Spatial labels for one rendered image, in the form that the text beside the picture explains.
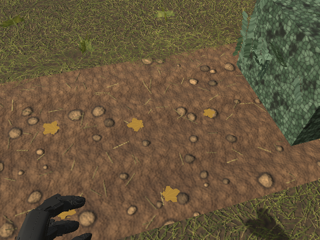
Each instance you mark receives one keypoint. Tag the left robot hand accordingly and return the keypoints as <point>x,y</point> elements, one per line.
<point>38,224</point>

